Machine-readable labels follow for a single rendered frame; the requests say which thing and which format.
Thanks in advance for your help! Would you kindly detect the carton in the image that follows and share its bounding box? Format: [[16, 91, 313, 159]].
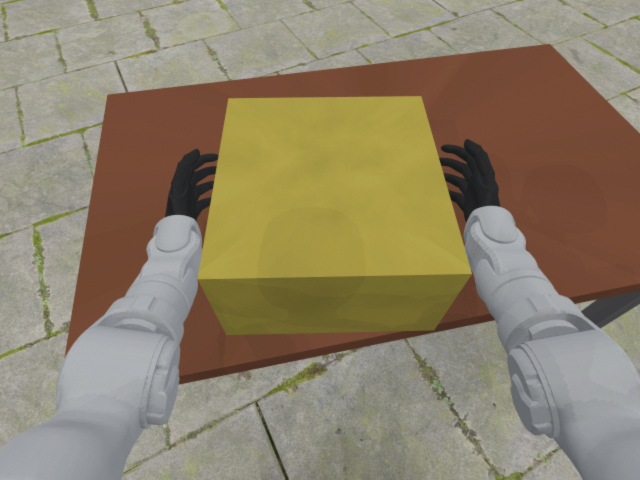
[[198, 96, 472, 335]]

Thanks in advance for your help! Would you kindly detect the table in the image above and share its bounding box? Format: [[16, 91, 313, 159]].
[[64, 44, 640, 385]]

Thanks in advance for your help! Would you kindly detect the right robot upper arm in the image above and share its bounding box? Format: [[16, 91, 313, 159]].
[[507, 330, 640, 480]]

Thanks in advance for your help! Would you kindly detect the robot right forearm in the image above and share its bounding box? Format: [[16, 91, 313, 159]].
[[463, 206, 640, 390]]

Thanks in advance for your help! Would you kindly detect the right robot hand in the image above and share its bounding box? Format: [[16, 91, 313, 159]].
[[439, 139, 501, 223]]

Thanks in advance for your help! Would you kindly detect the left robot upper arm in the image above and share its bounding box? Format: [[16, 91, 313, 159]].
[[0, 325, 180, 480]]

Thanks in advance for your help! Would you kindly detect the robot left forearm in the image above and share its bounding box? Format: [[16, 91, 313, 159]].
[[56, 215, 202, 410]]

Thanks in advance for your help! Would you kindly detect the left robot hand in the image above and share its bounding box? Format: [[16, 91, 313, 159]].
[[165, 149, 218, 222]]

